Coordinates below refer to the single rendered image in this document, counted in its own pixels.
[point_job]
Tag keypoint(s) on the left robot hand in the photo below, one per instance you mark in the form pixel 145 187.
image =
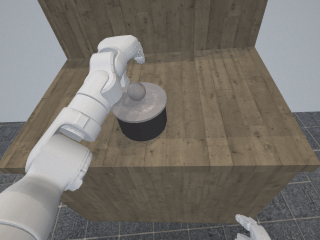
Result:
pixel 130 46

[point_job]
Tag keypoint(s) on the pot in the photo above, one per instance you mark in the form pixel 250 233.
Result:
pixel 144 131

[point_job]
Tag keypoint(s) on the left robot upper arm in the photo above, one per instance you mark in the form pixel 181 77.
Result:
pixel 28 208

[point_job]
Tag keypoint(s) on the right robot hand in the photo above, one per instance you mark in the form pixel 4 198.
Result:
pixel 257 232

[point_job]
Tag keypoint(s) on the table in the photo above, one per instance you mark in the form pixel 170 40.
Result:
pixel 230 144

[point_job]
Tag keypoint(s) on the robot left forearm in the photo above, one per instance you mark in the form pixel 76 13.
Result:
pixel 83 117

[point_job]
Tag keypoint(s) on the lid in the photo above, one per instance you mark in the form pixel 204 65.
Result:
pixel 131 111

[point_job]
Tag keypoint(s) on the knob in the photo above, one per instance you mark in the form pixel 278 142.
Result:
pixel 136 91

